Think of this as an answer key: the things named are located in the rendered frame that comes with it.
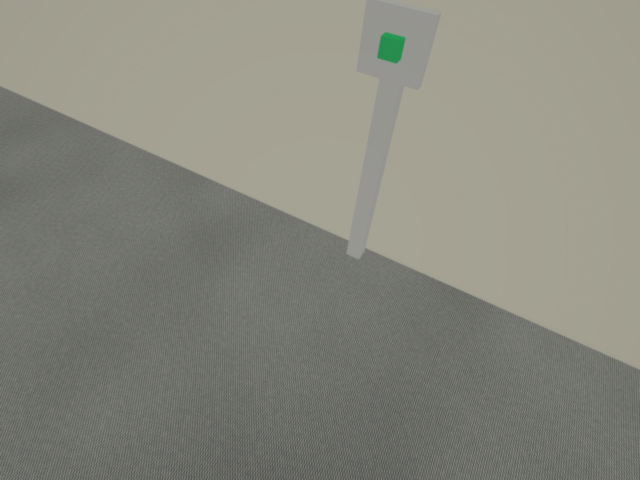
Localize button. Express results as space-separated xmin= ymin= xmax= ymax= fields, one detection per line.
xmin=377 ymin=32 xmax=405 ymax=64

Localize panel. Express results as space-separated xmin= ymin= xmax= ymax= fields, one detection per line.
xmin=346 ymin=0 xmax=442 ymax=260

